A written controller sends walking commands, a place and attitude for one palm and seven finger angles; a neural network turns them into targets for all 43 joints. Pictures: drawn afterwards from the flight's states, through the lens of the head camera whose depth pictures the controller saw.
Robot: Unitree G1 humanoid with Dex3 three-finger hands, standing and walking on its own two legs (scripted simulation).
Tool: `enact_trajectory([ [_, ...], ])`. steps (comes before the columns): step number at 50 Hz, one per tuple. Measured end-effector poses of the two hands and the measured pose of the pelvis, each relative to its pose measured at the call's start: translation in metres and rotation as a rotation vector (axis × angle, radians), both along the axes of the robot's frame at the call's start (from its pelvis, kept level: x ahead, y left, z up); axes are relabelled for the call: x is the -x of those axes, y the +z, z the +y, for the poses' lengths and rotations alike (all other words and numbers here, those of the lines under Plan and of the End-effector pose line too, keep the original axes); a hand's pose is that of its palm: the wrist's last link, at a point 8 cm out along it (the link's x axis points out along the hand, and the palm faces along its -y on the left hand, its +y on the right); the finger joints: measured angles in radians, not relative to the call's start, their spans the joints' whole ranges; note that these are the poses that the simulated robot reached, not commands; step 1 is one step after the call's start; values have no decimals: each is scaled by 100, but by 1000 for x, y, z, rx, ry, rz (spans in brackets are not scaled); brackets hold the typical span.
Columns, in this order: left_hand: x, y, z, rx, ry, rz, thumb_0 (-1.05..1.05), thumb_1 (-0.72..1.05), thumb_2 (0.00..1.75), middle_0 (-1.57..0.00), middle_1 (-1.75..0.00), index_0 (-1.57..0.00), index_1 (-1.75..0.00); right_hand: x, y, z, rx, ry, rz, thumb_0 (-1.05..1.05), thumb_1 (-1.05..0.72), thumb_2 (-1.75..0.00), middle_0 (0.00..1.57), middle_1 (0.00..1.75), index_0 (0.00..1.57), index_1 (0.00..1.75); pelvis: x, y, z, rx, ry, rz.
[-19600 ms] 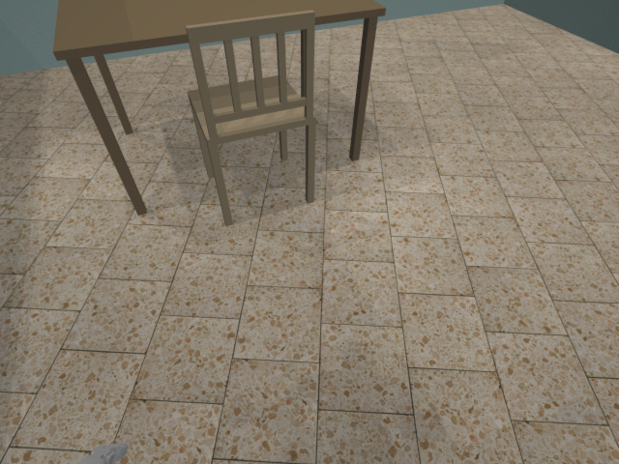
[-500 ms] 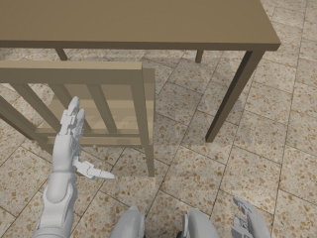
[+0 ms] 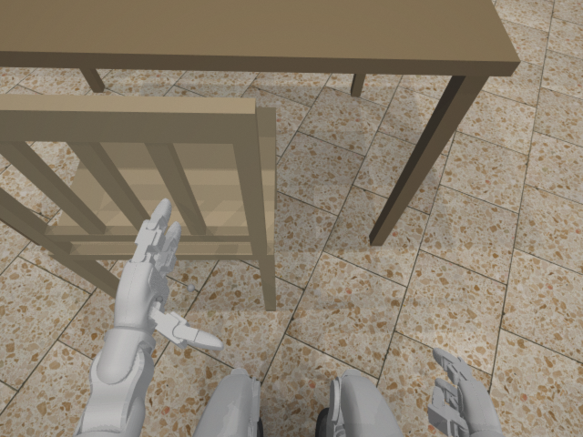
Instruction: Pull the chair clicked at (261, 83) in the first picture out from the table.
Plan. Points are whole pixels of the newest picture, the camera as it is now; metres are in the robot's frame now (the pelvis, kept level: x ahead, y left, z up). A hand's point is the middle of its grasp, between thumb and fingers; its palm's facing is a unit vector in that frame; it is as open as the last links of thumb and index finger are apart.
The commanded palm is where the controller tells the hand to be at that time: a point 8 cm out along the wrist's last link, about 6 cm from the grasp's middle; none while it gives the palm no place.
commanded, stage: aim the fingers beside a spindle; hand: left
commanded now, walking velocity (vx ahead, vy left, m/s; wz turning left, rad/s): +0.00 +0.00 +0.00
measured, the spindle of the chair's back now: (120, 192) +0.44 +0.26 +0.01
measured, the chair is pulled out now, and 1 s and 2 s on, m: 0.00 0.00 0.00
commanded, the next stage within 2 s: push the fingers through the gap in 0.44 s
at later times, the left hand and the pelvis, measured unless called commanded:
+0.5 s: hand (163, 264) +0.32 +0.17 +0.05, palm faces +0.04 -1.00 -0.07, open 16.9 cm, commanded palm +0.29 +0.21 +0.02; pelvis +0.00 +0.01 +0.01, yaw +0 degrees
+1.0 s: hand (189, 251) +0.35 +0.15 +0.01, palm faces -0.01 -1.00 +0.00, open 16.9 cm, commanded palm +0.34 +0.21 +0.02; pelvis +0.00 +0.01 +0.00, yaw +0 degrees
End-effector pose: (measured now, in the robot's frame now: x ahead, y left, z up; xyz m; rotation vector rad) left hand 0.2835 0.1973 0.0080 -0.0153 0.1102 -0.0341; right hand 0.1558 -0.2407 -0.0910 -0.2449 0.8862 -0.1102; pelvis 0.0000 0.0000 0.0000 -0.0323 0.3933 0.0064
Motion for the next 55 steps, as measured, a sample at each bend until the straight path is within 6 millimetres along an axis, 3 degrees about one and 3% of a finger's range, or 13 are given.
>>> enact_trajectory([
  [4,1,51,5,-49,34,-211,-1,-49,30,-7,-8,-6,-8,2,3,4,-5,4,9,1,-90,-90,20,30,20,30,-4,6,2,-2,0,-10],
  [6,-4,59,16,-87,62,-243,-1,-49,30,-7,-8,-6,-8,2,1,6,-18,18,18,1,-90,-90,20,30,20,30,-4,6,2,-1,4,-12],
  [10,-13,22,31,-70,76,-68,-1,-50,30,-6,-8,-6,-8,0,-2,9,-39,29,28,1,-90,-90,20,30,20,30,-1,4,2,-1,9,-12],
  [14,-4,-16,18,-3,20,86,-1,-49,31,-6,-8,-6,-8,0,-1,6,-14,15,14,1,-90,-90,20,30,20,30,0,1,4,5,6,1],
  [16,2,-8,9,8,-1,40,-1,-49,31,-6,-8,-6,-8,-1,2,5,6,4,4,1,-90,-90,20,30,20,30,-1,1,5,7,2,1],
  [22,0,60,12,-61,42,-252,-1,-49,30,-7,-8,-6,-8,-1,5,10,-3,18,5,1,-90,-90,20,30,20,30,-4,7,8,5,5,-11],
  [24,-7,55,20,-85,61,-229,-1,-50,30,-7,-8,-6,-8,-2,2,13,-20,32,14,1,-90,-90,20,30,20,30,-3,6,8,4,8,-11],
  [29,-10,-7,18,-24,33,51,-1,-49,30,-6,-8,-6,-8,-3,0,15,-34,33,17,1,-90,-90,20,30,20,30,0,2,7,3,9,-5],
  [31,-5,-19,11,-5,10,87,-1,-49,31,-6,-8,-6,-8,-3,0,13,-17,22,10,1,-90,-90,20,30,20,30,1,0,7,5,5,3],
  [38,-14,35,10,-52,50,-238,-1,-50,30,-7,-8,-6,-8,2,-7,8,11,28,27,1,-90,-90,20,30,20,30,0,-4,7,7,6,12],
  [43,-43,13,18,-84,40,-123,-1,-50,30,-6,-8,-6,-8,7,-19,8,-13,29,70,1,-90,-90,20,30,20,30,4,-9,6,7,11,17],
  [47,-48,-8,12,-39,10,21,-1,-49,30,-6,-8,-6,-8,15,-16,6,-14,-12,82,1,-90,-90,20,30,20,30,4,-6,5,6,2,23],
  [55,-57,36,13,-51,67,-192,-1,-50,30,-7,-8,-6,-8,27,-9,1,0,-21,110,1,-90,-90,20,30,20,30,-3,3,4,0,-3,18],
])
